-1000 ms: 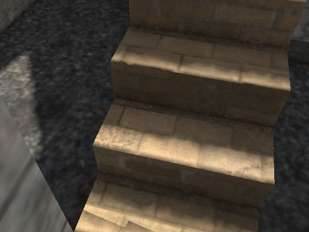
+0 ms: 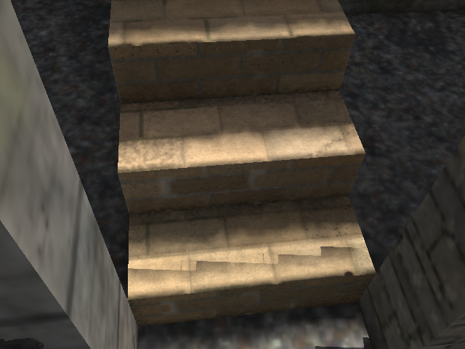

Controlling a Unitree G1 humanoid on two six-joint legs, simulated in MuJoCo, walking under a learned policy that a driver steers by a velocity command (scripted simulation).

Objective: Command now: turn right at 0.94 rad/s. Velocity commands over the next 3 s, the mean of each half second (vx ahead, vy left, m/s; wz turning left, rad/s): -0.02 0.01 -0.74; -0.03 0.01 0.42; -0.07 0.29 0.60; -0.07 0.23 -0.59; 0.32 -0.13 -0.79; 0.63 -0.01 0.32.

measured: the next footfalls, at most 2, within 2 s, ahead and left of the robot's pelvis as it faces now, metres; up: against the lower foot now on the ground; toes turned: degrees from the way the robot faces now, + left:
right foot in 0.22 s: +0.00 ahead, -0.17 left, +0.00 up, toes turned -15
left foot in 0.62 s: +0.02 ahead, +0.07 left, +0.00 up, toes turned -19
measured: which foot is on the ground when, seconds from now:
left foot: down 0.00-0.22, up 0.24-0.60, down 0.62-0.90, up 0.92-1.00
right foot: up 0.00-0.20, down 0.22-0.64, up 0.66-0.88, down 0.90-1.00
